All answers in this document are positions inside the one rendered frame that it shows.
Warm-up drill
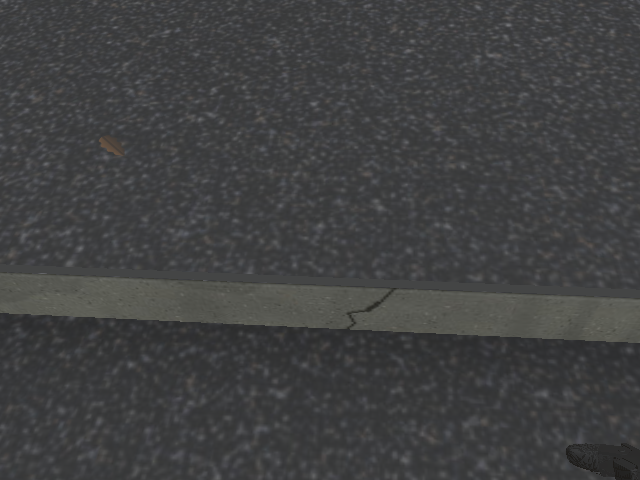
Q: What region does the right robot hand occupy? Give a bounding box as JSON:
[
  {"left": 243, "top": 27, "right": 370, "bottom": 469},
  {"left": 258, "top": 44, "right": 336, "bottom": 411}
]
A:
[{"left": 566, "top": 443, "right": 640, "bottom": 480}]

